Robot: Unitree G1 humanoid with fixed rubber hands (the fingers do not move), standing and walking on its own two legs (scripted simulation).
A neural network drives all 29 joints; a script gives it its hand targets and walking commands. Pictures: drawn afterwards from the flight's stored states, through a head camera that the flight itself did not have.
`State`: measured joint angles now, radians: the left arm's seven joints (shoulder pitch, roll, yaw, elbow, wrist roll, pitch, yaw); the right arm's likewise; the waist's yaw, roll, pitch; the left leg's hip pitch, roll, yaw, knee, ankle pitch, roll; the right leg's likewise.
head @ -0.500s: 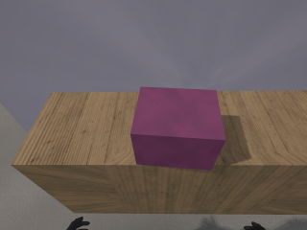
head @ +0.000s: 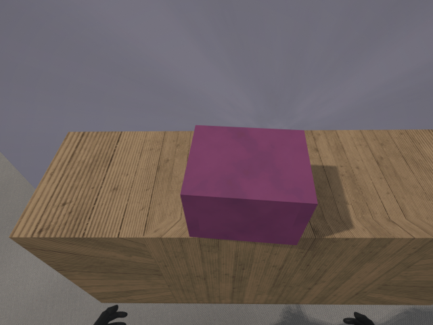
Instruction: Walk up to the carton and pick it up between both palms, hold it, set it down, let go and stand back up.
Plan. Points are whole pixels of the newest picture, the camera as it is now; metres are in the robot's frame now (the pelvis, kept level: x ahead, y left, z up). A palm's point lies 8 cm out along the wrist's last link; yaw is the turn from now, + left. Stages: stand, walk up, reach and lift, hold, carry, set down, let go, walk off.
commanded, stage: walk up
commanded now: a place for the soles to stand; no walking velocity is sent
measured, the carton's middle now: (245, 184) +0.42 -0.03 -0.03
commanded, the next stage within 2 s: reach and lift in 0.18 s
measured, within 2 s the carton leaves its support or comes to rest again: neither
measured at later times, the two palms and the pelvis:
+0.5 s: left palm (114, 304) +0.17 +0.22 -0.07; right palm out of the picture +0.14 -0.26 -0.06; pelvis +0.00 -0.01 +0.01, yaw +0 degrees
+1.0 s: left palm (106, 298) +0.17 +0.23 -0.04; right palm (368, 308) +0.17 -0.23 -0.04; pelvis +0.01 +0.01 +0.02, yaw -1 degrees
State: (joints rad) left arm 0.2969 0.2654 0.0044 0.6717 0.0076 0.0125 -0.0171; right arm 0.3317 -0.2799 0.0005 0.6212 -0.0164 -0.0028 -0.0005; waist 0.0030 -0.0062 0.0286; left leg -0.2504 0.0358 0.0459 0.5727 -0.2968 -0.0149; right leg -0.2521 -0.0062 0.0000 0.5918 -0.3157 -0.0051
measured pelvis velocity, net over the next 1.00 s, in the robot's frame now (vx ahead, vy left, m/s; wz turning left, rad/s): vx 0.01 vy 0.01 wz -0.01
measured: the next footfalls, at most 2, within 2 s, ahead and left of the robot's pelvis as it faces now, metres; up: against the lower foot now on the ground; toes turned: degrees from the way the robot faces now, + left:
none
